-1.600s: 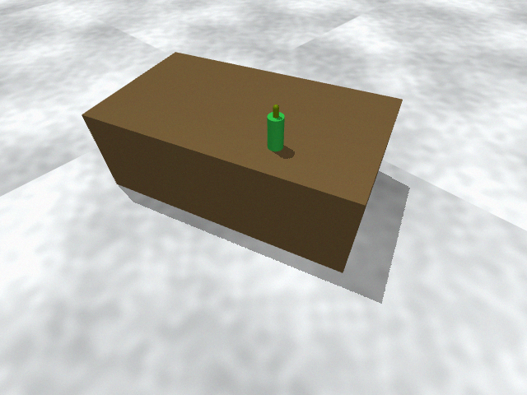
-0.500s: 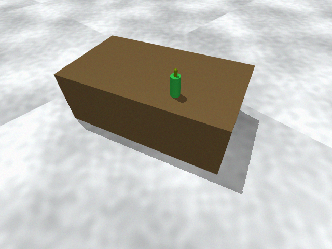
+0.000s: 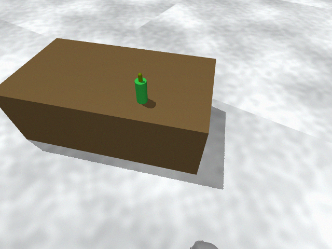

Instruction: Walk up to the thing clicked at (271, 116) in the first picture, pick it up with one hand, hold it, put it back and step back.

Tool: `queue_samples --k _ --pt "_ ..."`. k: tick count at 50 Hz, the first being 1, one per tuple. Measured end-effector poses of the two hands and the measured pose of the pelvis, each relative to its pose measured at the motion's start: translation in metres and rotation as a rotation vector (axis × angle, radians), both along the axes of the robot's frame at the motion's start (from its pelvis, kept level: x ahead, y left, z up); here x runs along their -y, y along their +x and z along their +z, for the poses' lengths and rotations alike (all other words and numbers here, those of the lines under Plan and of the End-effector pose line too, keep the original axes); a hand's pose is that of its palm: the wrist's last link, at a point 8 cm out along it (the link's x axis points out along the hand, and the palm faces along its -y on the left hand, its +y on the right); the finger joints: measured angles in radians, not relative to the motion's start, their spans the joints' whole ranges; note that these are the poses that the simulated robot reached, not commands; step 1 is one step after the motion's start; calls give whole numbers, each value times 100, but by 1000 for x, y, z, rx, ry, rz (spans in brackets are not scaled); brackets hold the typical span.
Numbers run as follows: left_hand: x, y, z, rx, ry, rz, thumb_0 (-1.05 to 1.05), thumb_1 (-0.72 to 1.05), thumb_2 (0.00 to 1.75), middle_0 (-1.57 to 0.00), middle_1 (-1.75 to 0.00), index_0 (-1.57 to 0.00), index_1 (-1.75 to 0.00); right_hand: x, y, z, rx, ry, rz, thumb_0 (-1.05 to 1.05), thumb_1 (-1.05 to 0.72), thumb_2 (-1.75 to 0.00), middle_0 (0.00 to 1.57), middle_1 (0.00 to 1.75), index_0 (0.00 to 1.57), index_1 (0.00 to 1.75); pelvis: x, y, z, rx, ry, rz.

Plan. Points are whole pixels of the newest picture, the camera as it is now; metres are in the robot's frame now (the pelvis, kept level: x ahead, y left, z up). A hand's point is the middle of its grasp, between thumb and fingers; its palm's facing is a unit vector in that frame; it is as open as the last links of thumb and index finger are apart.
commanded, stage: walk up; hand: left
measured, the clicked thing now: (141, 87) +0.94 +0.10 -0.23
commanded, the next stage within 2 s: none
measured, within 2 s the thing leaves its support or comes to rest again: neither
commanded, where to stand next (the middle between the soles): +0.44 +0.03 m, yaw -16 degrees
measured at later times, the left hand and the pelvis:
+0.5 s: hand (70, 205) +0.29 +0.28 -0.13, palm faces -0.17 -0.90 -0.39, open 7.4 cm; pelvis +0.19 +0.02 -0.01, yaw -9 degrees
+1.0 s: hand (82, 141) +0.53 +0.30 -0.15, palm faces -0.31 -0.87 -0.39, open 7.4 cm; pelvis +0.37 +0.07 -0.01, yaw -15 degrees
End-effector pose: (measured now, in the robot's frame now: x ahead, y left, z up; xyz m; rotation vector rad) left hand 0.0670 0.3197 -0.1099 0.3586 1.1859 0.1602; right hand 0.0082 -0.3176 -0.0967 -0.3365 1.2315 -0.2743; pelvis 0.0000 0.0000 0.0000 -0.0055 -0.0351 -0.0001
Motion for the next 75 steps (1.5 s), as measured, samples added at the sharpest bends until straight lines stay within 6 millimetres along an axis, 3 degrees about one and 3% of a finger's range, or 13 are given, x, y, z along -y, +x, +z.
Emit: queue_samples --k 6,10,13,19,26,30,33,43,53,59,64,70,75 --pt "23 114 -1 85 11 -136 1 91 90 -20 -30 -20 -30 -2 14 -33 -35 50 -80 0 -90 -90 21 30 20 30 4 50 -19 12 24 -51" --pt "44 175 3 193 8 -167 1 91 90 -20 -30 -20 -30 -4 44 -53 -62 84 -98 0 -90 -90 21 30 20 30 10 83 -28 29 -16 -61" --pt "49 195 13 236 1 -150 0 91 90 -20 -30 -20 -30 -10 78 -46 -37 110 -72 1 -90 -90 21 30 20 30 12 103 -19 39 13 -92" --pt "35 206 25 180 12 -143 0 90 90 -20 -30 -20 -30 -6 148 -23 85 86 -41 0 -90 -90 21 30 20 30 1 147 -5 42 6 -140" --pt "-13 227 14 78 31 -148 1 90 90 -21 -30 -20 -30 -14 202 -12 89 23 -44 0 -91 -90 21 30 20 30 -29 202 -9 17 -30 -163" --pt "-51 258 -8 34 46 -152 1 90 90 -21 -30 -20 -30 -32 231 -7 98 -28 -53 0 -91 -90 20 30 20 30 -53 240 -22 1 -26 -176" --pt "-65 288 -20 -4 58 -171 1 90 90 -20 -30 -20 -30 -49 244 -3 127 -48 -94 0 -91 -90 21 30 20 30 -65 263 -25 6 -6 -209" --pt "-57 400 1 37 4 -257 1 91 90 -20 -30 -20 -30 -91 267 10 46 2 -181 0 -90 -90 21 30 20 30 -78 334 0 2 -11 -232" --pt "-5 496 -4 86 26 -317 1 91 90 -20 -30 -20 -30 -79 314 -37 7 57 -247 0 -90 -90 21 30 20 30 -60 385 -21 7 18 -269" --pt "27 524 2 137 0 -334 1 91 90 -20 -30 -20 -30 -73 362 -44 54 89 -238 0 -90 -90 21 30 20 30 -52 394 -16 14 31 -300" --pt "35 536 4 157 -16 -338 0 90 90 -20 -30 -20 -30 -67 383 -36 95 61 -215 0 -90 -90 21 30 20 30 -53 399 -14 7 35 -306" --pt "16 541 -13 173 -45 -316 0 90 90 -20 -30 -20 -30 -61 371 -28 77 -38 -207 0 -90 -90 21 30 20 30 -66 393 -25 12 20 -288" --pt "-5 523 -25 94 -41 -281 0 90 90 -20 -30 -20 -30 -65 342 -12 36 -81 -229 0 -90 -90 21 30 20 30 -70 385 -22 15 9 -296"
